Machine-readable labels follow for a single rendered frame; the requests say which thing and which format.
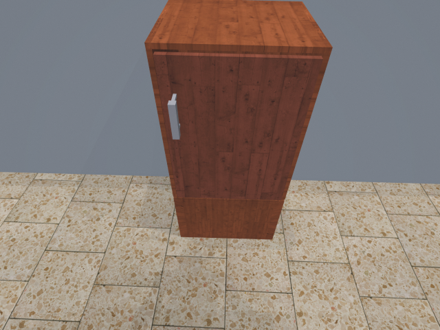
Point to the cupboard door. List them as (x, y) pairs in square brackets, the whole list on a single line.
[(240, 115)]

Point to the handle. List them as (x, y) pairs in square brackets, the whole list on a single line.
[(174, 119)]

